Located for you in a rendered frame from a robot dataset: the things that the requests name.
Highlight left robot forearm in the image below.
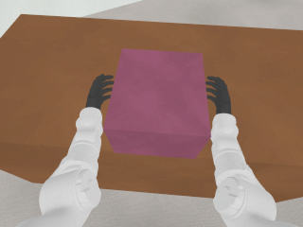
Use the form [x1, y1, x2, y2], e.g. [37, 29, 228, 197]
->
[39, 107, 103, 212]

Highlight robot right hand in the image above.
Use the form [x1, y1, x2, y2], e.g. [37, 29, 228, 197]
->
[205, 76, 232, 114]

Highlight pedestal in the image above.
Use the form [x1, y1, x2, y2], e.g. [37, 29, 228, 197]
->
[0, 14, 303, 202]

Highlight robot left hand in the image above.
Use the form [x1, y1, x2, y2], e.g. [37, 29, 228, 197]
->
[85, 74, 115, 110]

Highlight carton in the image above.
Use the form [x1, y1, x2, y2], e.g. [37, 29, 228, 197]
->
[103, 48, 211, 159]

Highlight robot right upper arm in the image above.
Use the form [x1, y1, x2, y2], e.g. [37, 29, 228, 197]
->
[213, 176, 299, 227]

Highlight right robot forearm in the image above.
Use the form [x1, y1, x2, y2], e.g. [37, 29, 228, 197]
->
[210, 113, 266, 191]

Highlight robot left upper arm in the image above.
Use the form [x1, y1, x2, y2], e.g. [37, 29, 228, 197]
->
[15, 168, 101, 227]

